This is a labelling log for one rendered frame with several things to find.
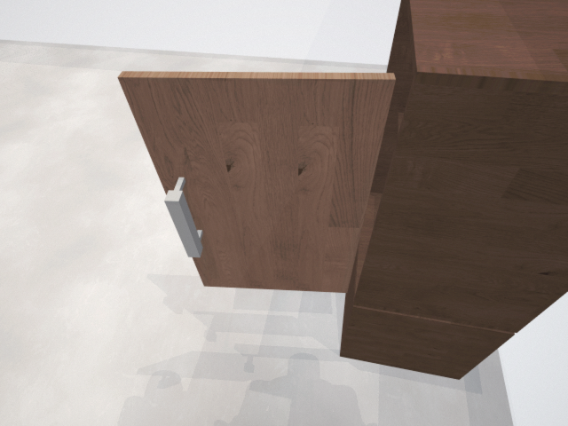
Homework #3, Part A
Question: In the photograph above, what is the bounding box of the cupboard door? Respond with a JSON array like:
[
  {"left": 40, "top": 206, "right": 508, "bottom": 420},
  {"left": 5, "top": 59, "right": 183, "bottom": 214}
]
[{"left": 117, "top": 71, "right": 396, "bottom": 293}]

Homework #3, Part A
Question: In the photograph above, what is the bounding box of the handle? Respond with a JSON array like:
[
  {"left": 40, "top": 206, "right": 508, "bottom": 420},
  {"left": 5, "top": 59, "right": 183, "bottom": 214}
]
[{"left": 164, "top": 177, "right": 203, "bottom": 257}]

